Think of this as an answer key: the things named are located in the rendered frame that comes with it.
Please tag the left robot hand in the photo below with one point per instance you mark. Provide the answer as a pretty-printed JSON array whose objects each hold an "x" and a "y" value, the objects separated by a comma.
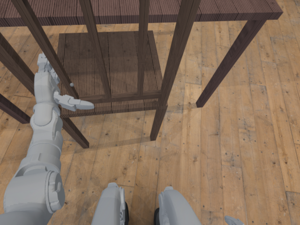
[{"x": 45, "y": 85}]

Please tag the robot left thigh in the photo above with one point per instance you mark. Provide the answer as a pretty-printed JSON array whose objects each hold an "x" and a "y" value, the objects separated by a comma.
[{"x": 110, "y": 204}]

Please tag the left robot forearm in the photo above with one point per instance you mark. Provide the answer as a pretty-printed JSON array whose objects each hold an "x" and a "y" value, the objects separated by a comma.
[{"x": 46, "y": 145}]

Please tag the right robot hand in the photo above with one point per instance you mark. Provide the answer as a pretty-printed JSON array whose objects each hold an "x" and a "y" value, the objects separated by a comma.
[{"x": 232, "y": 221}]

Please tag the left robot shin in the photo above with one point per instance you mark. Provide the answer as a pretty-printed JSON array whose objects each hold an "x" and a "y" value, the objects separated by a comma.
[{"x": 122, "y": 214}]

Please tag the chair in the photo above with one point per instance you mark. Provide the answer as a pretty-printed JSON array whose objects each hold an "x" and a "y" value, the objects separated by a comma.
[{"x": 117, "y": 72}]

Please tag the table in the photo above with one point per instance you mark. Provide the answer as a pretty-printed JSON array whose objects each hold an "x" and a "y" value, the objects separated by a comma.
[{"x": 69, "y": 12}]

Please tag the left robot upper arm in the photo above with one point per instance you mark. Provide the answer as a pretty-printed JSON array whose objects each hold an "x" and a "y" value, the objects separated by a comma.
[{"x": 32, "y": 199}]

